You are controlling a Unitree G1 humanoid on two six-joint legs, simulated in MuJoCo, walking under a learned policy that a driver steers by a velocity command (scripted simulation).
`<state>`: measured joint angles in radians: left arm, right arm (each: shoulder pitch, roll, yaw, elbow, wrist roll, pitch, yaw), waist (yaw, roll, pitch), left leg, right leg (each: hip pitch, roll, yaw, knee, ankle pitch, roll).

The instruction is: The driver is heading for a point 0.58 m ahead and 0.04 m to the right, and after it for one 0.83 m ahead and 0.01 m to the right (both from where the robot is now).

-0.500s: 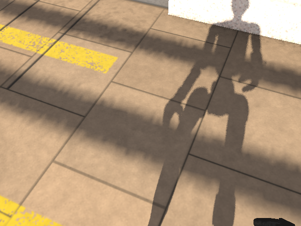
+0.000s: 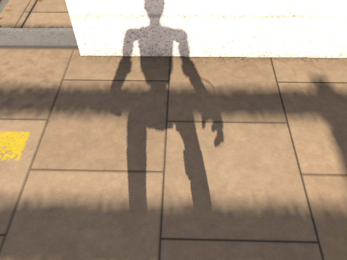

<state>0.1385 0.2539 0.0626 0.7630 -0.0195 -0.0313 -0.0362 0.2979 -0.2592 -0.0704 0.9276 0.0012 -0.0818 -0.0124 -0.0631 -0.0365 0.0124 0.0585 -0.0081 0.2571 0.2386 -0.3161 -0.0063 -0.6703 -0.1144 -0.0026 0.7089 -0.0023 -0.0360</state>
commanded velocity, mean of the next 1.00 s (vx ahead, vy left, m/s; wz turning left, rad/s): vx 0.31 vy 0.00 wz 0.06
